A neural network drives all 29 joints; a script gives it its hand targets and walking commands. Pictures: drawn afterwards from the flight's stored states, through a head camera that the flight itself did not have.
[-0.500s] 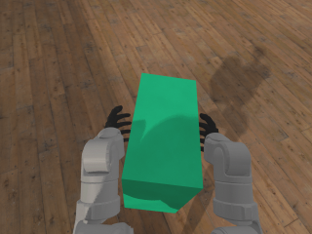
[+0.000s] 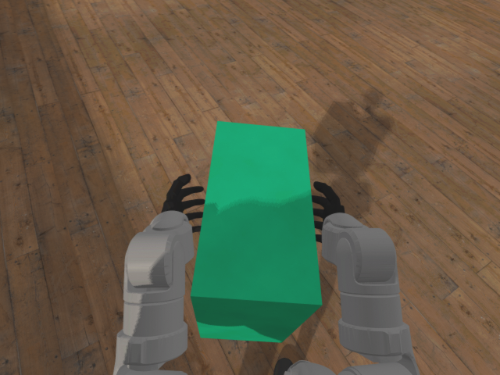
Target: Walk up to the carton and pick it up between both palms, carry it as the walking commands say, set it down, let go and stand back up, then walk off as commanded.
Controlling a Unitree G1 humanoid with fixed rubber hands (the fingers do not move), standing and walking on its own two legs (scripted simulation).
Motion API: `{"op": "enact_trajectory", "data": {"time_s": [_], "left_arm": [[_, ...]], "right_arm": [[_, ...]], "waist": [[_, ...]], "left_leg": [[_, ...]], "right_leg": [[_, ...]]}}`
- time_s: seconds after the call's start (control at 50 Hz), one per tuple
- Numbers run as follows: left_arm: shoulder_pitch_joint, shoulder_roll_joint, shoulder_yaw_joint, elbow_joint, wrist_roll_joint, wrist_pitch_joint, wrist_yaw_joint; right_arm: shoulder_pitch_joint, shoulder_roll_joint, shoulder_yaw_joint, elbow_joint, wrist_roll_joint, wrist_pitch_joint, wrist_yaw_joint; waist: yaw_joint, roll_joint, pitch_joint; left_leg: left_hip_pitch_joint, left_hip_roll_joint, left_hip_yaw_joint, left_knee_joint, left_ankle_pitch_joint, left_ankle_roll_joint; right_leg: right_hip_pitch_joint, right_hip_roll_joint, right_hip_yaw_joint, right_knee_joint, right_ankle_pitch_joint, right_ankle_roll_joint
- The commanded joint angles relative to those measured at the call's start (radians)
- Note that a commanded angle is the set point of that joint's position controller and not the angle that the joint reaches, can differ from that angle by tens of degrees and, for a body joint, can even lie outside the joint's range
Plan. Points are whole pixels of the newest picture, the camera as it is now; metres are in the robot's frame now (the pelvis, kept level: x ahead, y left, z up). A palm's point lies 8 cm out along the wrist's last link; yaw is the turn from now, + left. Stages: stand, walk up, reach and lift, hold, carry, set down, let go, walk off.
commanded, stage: carry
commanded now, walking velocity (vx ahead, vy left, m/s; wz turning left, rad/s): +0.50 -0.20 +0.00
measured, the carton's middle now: (251, 237) +0.32 +0.01 +0.01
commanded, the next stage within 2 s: none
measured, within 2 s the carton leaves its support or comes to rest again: neither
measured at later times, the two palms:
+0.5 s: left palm (212, 84) +0.67 +0.09 +0.07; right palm (316, 87) +0.67 -0.14 +0.08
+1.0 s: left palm (235, 13) +1.04 +0.05 +0.07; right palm (310, 18) +1.05 -0.19 +0.06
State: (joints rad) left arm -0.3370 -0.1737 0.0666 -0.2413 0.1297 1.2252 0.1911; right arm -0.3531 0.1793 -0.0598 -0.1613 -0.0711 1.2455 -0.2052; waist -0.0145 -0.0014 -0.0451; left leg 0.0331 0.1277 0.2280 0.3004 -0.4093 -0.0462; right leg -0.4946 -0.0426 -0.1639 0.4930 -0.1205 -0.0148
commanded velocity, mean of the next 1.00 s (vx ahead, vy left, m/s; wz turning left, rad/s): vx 0.50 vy -0.20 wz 0.00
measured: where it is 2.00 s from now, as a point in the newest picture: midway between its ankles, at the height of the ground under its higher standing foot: (274, 142)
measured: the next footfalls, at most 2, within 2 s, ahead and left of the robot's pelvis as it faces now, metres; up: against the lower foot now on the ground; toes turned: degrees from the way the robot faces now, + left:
right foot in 0.04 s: +0.18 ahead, -0.14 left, +0.00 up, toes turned -9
left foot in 0.36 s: +0.39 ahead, +0.07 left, +0.00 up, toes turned +14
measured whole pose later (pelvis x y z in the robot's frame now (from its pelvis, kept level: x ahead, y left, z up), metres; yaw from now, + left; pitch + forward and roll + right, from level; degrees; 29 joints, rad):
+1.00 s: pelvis +0.73 -0.11 -0.01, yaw +3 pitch +7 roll +1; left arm -0.38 -0.19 0.12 -0.25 0.12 1.19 0.18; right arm -0.38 0.19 -0.06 -0.18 -0.07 1.21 -0.22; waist 0.04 -0.03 0.00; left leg -0.57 0.01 0.21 0.52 -0.20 0.02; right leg -0.04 -0.01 -0.17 0.35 -0.42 -0.03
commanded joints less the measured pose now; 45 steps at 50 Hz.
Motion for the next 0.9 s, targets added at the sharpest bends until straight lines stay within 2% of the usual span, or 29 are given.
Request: {"op": "enact_trajectory", "data": {"time_s": [0.0,0.02,0.04,0.06,0.08,0.1,0.12,0.14,0.18,0.24,0.28,0.3,0.32,0.34,0.36,0.38,0.44,0.46,0.52,0.58,0.64,0.66,0.68,0.7,0.72,0.74,0.78,0.82,0.88], "left_arm": [[-0.393,-1.079,-0.617,0.07,-0.379,0.001,-0.256],[-0.369,-1.051,-0.597,0.079,-0.375,-0.001,-0.261],[-0.383,-1.043,-0.59,0.117,-0.36,0.0,-0.256],[-0.372,-1.081,-0.578,0.129,-0.351,-0.012,-0.251],[-0.403,-1.09,-0.596,0.07,-0.379,-0.018,-0.249],[-0.424,-1.092,-0.602,0.024,-0.396,-0.022,-0.245],[-0.46,-1.098,-0.601,-0.011,-0.398,-0.039,-0.239],[-0.488,-1.115,-0.598,-0.027,-0.393,-0.048,-0.236],[-0.447,-1.086,-0.586,-0.06,-0.39,-0.051,-0.235],[-0.435,-1.048,-0.588,-0.076,-0.393,-0.051,-0.248],[-0.417,-1.03,-0.592,-0.042,-0.397,-0.039,-0.254],[-0.398,-1.017,-0.597,-0.032,-0.383,-0.039,-0.254],[-0.396,-1.029,-0.612,-0.009,-0.383,-0.028,-0.256],[-0.386,-1.023,-0.622,-0.028,-0.38,-0.03,-0.258],[-0.36,-1.034,-0.633,0.001,-0.383,-0.019,-0.256],[-0.373,-1.024,-0.64,-0.023,-0.396,-0.01,-0.257],[-0.411,-1.043,-0.635,-0.02,-0.397,-0.014,-0.25],[-0.408,-1.043,-0.632,-0.024,-0.391,-0.019,-0.249],[-0.415,-1.033,-0.613,-0.015,-0.406,-0.017,-0.253],[-0.412,-1.047,-0.598,-0.001,-0.407,-0.015,-0.256],[-0.394,-1.068,-0.598,0.04,-0.417,-0.009,-0.262],[-0.383,-1.053,-0.598,0.059,-0.404,-0.003,-0.265],[-0.389,-1.046,-0.581,0.07,-0.39,-0.003,-0.264],[-0.372,-1.03,-0.548,0.124,-0.348,-0.005,-0.259],[-0.368,-1.076,-0.54,0.133,-0.353,-0.009,-0.26],[-0.393,-1.062,-0.546,0.073,-0.366,-0.016,-0.255],[-0.487,-1.071,-0.57,-0.008,-0.402,-0.027,-0.248],[-0.5,-1.085,-0.567,-0.031,-0.415,-0.031,-0.248],[-0.446,-1.058,-0.579,-0.031,-0.42,-0.029,-0.26]], "right_arm": [[-0.486,0.973,0.599,-0.112,0.367,-0.019,0.276],[-0.503,0.978,0.618,-0.094,0.379,-0.01,0.269],[-0.526,0.977,0.62,-0.116,0.387,-0.008,0.27],[-0.581,0.983,0.632,-0.147,0.398,-0.009,0.271],[-0.554,1.019,0.618,-0.128,0.4,-0.019,0.272],[-0.486,1.029,0.591,-0.101,0.409,-0.033,0.271],[-0.542,1.056,0.627,-0.176,0.428,-0.056,0.27],[-0.565,1.056,0.633,-0.198,0.434,-0.064,0.263],[-0.538,1.08,0.635,-0.229,0.409,-0.076,0.25],[-0.504,1.074,0.616,-0.237,0.36,-0.088,0.231],[-0.451,1.055,0.613,-0.179,0.348,-0.084,0.226],[-0.437,1.061,0.609,-0.146,0.336,-0.083,0.228],[-0.445,1.051,0.609,-0.144,0.336,-0.083,0.227],[-0.473,1.056,0.623,-0.163,0.344,-0.08,0.231],[-0.436,1.025,0.604,-0.147,0.334,-0.074,0.23],[-0.431,1.04,0.607,-0.124,0.348,-0.072,0.238],[-0.432,1.062,0.611,-0.09,0.36,-0.07,0.255],[-0.445,1.068,0.613,-0.094,0.367,-0.066,0.258],[-0.485,1.067,0.619,-0.126,0.39,-0.058,0.264],[-0.532,1.064,0.639,-0.158,0.406,-0.052,0.263],[-0.484,1.029,0.635,-0.121,0.396,-0.035,0.26],[-0.49,1.023,0.64,-0.12,0.391,-0.031,0.261],[-0.545,1.001,0.647,-0.152,0.4,-0.024,0.263],[-0.617,1.002,0.66,-0.158,0.416,-0.011,0.271],[-0.641,1.02,0.684,-0.175,0.427,-0.013,0.275],[-0.586,1.049,0.651,-0.129,0.427,-0.02,0.275],[-0.556,1.088,0.625,-0.13,0.439,-0.041,0.269],[-0.527,1.087,0.617,-0.139,0.435,-0.05,0.253],[-0.461,1.084,0.608,-0.144,0.371,-0.069,0.226]], "waist": [[0.032,0.062,-0.394],[0.054,-0.185,-0.476],[0.046,-0.324,-0.477],[0.041,-0.286,-0.472],[0.051,-0.167,-0.465],[0.051,-0.097,-0.446],[0.039,-0.048,-0.451],[0.038,-0.031,-0.418],[0.042,-0.047,-0.435],[0.023,-0.184,-0.46],[-0.007,-0.169,-0.488],[-0.022,-0.073,-0.522],[-0.034,0.083,-0.575],[-0.016,0.247,-0.525],[-0.018,0.206,-0.445],[-0.022,0.204,-0.46],[-0.02,0.117,-0.442],[-0.025,0.141,-0.417],[-0.025,0.138,-0.349],[-0.016,0.158,-0.305],[0.01,0.116,-0.358],[0.026,0.049,-0.411],[0.057,-0.204,-0.471],[0.048,-0.376,-0.434],[0.046,-0.301,-0.392],[0.05,-0.175,-0.379],[0.051,-0.048,-0.385],[0.044,-0.046,-0.403],[0.051,-0.134,-0.458]], "left_leg": [[-0.196,0.021,0.033,0.418,0.772,0.032],[-0.44,-0.078,0.028,0.711,0.268,0.014],[-0.716,-0.147,-0.04,0.872,-0.15,0.012],[-0.843,-0.083,-0.142,0.986,-0.211,0.029],[-0.878,-0.081,-0.178,1.063,-0.217,0.04],[-0.892,-0.074,-0.211,1.023,-0.205,0.046],[-0.847,-0.027,-0.243,0.836,-0.164,0.053],[-0.81,-0.026,-0.211,0.685,-0.131,0.049],[-0.652,-0.04,-0.151,0.482,-0.012,0.052],[-0.416,-0.081,-0.067,0.195,0.209,0.076],[-0.149,-0.097,0.018,0.075,0.409,0.098],[0.047,-0.016,-0.088,0.088,0.363,0.111],[0.224,0.148,-0.331,0.08,0.226,0.171],[0.297,0.321,-0.65,-0.013,0.275,0.233],[0.285,0.329,-0.665,-0.017,0.421,0.258],[0.326,0.344,-0.646,0.024,0.582,0.283],[0.33,0.293,-0.444,0.048,0.759,0.23],[0.307,0.27,-0.357,0.048,0.802,0.208],[0.22,0.24,-0.29,0.017,0.711,0.176],[0.139,0.181,-0.135,0.036,0.664,0.122],[-0.095,0.068,-0.003,0.232,0.693,0.048],[-0.276,0.021,0.006,0.362,0.581,0.029],[-0.485,-0.09,0.042,0.654,0.255,0.001],[-0.706,-0.142,-0.031,0.789,-0.155,0.006],[-0.805,-0.093,-0.11,0.806,-0.24,0.024],[-0.899,-0.093,-0.117,0.844,-0.258,0.025],[-0.994,-0.066,-0.133,0.762,-0.231,0.042],[-0.898,-0.074,-0.111,0.599,-0.116,0.041],[-0.63,-0.119,-0.058,0.29,0.155,0.062]], "right_leg": [[0.647,0.021,-0.018,-0.127,0.222,-0.081],[0.88,-0.181,0.269,-0.114,0.381,-0.164],[1.042,-0.284,0.472,-0.133,0.459,-0.276],[1.067,-0.341,0.501,-0.085,0.602,-0.324],[1.019,-0.334,0.422,-0.057,0.759,-0.315],[0.961,-0.324,0.395,-0.082,0.686,-0.285],[0.901,-0.307,0.373,-0.123,0.555,-0.217],[0.822,-0.29,0.332,-0.154,0.465,-0.167],[0.699,-0.295,0.221,-0.206,0.368,-0.151],[0.613,-0.215,0.049,-0.197,0.279,-0.126],[0.485,-0.122,-0.072,-0.071,0.128,-0.085],[0.353,-0.064,-0.09,0.055,0.089,-0.046],[0.171,-0.019,-0.053,0.22,0.004,-0.015],[-0.042,0.056,0.036,0.382,-0.38,-0.005],[-0.123,0.036,0.141,0.478,-0.433,-0.02],[-0.163,0.014,0.155,0.55,-0.413,-0.022],[-0.22,-0.035,0.168,0.486,-0.312,-0.008],[-0.213,-0.036,0.147,0.413,-0.293,-0.001],[-0.118,-0.004,0.081,0.182,-0.241,0.006],[0.046,0.046,-0.02,-0.076,-0.1,0.012],[0.445,0.047,-0.063,-0.149,0.088,-0.026],[0.666,-0.013,0.035,-0.116,0.125,-0.074],[0.827,-0.192,0.322,-0.158,0.287,-0.162],[0.947,-0.276,0.504,-0.165,0.484,-0.263],[0.967,-0.297,0.5,-0.103,0.737,-0.271],[1.002,-0.289,0.416,-0.072,0.834,-0.258],[1.044,-0.277,0.35,-0.056,0.825,-0.197],[0.949,-0.272,0.317,-0.106,0.716,-0.146],[0.852,-0.202,0.124,-0.108,0.672,-0.13]]}}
